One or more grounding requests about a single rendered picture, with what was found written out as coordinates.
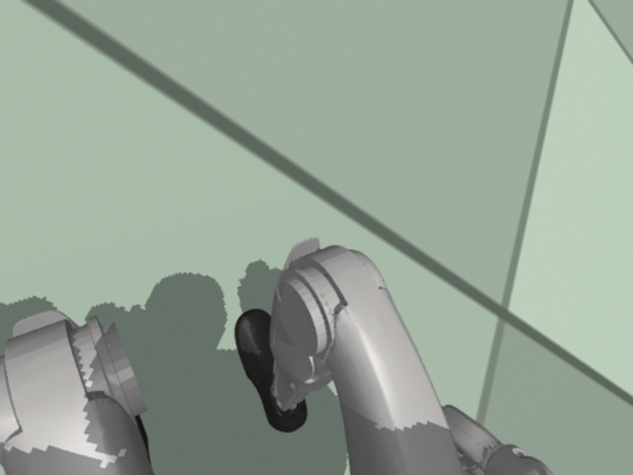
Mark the right robot arm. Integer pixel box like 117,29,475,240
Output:
484,444,554,475

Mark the right robot foot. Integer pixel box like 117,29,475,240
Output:
234,309,307,432

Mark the left robot foot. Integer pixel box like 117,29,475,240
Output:
136,415,151,465

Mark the right robot hand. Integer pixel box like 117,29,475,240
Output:
441,405,503,475

